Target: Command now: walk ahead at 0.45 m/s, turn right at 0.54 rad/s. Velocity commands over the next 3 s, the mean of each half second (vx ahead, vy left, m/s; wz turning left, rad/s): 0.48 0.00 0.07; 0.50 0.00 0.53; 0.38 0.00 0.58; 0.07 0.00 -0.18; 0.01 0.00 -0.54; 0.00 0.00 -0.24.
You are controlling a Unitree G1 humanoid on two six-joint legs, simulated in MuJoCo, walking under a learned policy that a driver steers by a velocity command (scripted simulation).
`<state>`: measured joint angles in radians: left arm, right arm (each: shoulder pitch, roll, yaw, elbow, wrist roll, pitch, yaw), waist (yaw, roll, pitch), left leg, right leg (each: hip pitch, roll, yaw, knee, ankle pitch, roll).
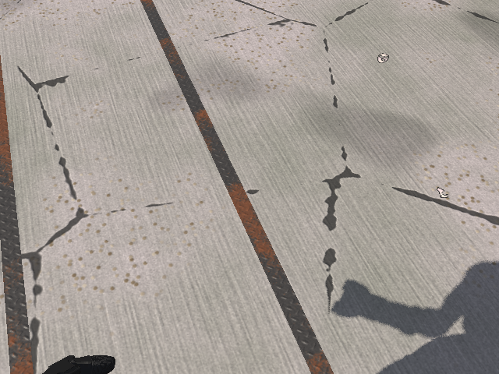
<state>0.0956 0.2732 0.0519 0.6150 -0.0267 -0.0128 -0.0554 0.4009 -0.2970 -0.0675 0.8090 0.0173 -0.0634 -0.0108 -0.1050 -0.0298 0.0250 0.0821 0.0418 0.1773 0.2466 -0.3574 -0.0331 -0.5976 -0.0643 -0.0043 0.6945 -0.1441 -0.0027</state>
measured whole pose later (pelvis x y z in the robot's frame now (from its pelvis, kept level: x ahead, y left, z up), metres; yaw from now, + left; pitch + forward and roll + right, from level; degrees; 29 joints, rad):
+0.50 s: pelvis +0.27 -0.06 +0.00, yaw +6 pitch +1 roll -2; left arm 0.33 0.26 0.05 0.81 0.00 -0.08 0.01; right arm 0.17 -0.27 -0.05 0.72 0.03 -0.05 0.04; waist 0.06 0.04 0.02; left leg -0.68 0.07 -0.02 0.68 0.08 0.02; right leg 0.11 0.09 -0.18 0.18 -0.32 -0.06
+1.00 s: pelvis +0.55 -0.01 +0.01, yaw +23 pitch +2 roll +0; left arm 0.06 0.29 0.03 0.67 0.00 -0.09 -0.01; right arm 0.33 -0.30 -0.06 0.69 0.02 -0.04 -0.01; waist -0.08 -0.04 0.04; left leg -0.14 -0.12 -0.18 0.42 -0.30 0.07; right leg -0.59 -0.04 0.12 0.57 0.01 0.08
